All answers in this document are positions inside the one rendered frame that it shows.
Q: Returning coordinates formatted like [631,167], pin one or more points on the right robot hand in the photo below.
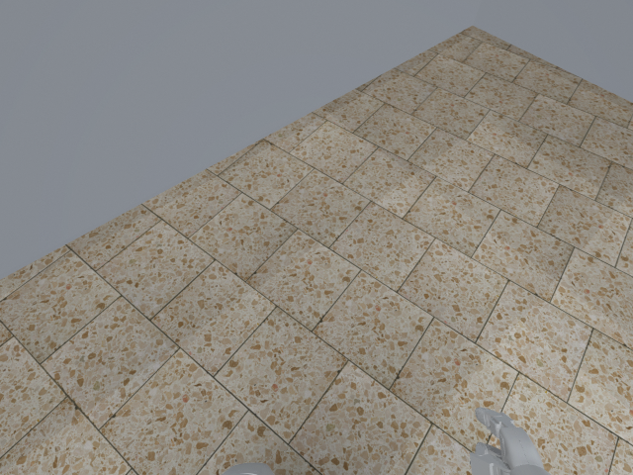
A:
[516,447]

